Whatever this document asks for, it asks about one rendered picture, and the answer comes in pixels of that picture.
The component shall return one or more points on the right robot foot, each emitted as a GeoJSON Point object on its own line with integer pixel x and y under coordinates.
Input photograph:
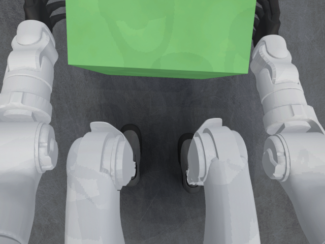
{"type": "Point", "coordinates": [183, 148]}

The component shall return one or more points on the left robot forearm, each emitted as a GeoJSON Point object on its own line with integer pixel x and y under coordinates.
{"type": "Point", "coordinates": [28, 80]}

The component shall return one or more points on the left robot hand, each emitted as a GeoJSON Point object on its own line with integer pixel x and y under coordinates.
{"type": "Point", "coordinates": [39, 10]}

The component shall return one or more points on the right robot forearm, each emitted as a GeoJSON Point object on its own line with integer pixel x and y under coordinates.
{"type": "Point", "coordinates": [280, 90]}

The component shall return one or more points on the right robot upper arm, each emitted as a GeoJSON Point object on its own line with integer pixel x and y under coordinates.
{"type": "Point", "coordinates": [297, 161]}

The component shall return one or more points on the right robot shin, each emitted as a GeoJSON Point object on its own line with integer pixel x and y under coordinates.
{"type": "Point", "coordinates": [213, 122]}

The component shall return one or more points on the left robot upper arm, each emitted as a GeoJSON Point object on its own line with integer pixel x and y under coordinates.
{"type": "Point", "coordinates": [27, 150]}

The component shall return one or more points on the right robot hand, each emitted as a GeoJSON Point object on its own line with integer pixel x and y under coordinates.
{"type": "Point", "coordinates": [268, 23]}

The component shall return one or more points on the carton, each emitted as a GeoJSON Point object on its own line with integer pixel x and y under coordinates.
{"type": "Point", "coordinates": [190, 39]}

